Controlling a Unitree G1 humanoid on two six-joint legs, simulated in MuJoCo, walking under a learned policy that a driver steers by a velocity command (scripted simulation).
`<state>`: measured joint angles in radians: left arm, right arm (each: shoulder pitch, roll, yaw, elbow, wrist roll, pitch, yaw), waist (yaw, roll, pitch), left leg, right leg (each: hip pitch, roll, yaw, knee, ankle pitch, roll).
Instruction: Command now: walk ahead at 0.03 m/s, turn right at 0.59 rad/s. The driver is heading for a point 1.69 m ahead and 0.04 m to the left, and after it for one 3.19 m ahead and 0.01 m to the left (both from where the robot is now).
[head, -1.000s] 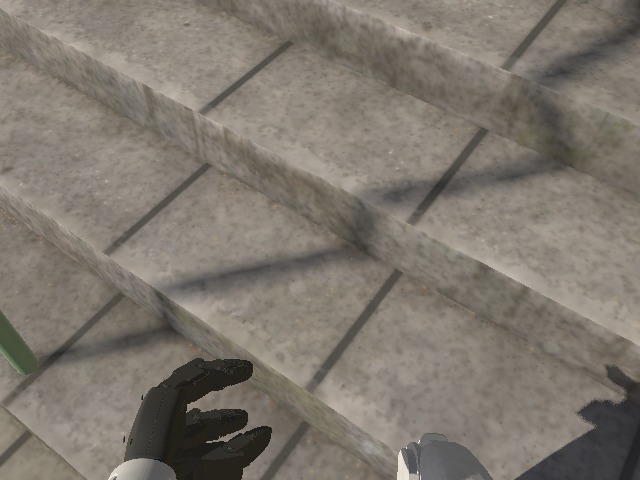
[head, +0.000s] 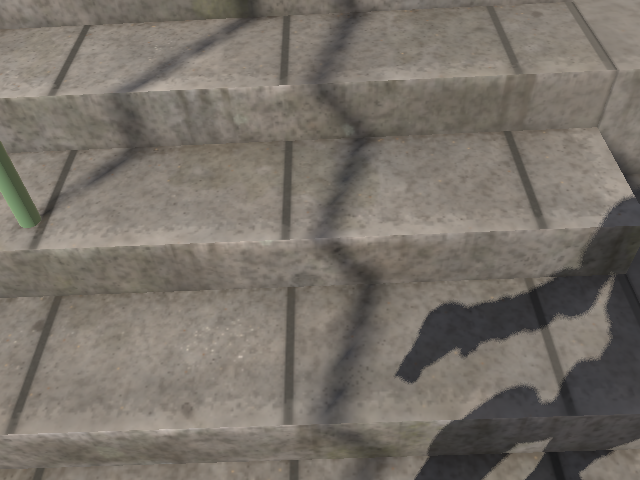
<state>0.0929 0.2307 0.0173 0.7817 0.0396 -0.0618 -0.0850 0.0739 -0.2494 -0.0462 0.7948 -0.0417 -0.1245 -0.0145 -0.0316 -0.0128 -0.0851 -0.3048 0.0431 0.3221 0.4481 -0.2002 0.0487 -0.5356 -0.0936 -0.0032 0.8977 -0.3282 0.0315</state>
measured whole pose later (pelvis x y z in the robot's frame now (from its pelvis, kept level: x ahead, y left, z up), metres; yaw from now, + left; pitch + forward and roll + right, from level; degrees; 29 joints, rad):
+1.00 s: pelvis +0.04 +0.03 -0.01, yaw -8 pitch +2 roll -1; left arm 0.21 0.20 0.04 0.88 -0.01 -0.04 -0.04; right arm 0.17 -0.17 -0.02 0.83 0.00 -0.07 0.11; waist 0.03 0.01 -0.02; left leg -0.28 0.01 0.08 0.62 -0.37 0.04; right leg -0.29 -0.01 0.06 0.58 -0.32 0.05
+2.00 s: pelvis +0.04 +0.03 +0.00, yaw -8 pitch +1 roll +0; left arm 0.24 0.18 0.02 1.02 0.00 -0.03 -0.05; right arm 0.32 -0.18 -0.01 1.01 0.00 -0.05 0.09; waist 0.01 -0.01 -0.01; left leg -0.23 -0.01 0.08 0.54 -0.33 0.04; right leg -0.25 -0.04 0.04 0.54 -0.30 0.05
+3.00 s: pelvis +0.39 -0.16 +0.14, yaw -8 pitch +6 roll +2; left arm 0.09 0.14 -0.04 0.83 0.03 -0.03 -0.06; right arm 0.56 -0.12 0.05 1.20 -0.12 -0.06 0.05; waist -0.02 -0.01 -0.15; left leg -0.27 -0.07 0.05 0.50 -0.34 0.07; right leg -1.33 -0.06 0.06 1.99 -0.18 -0.26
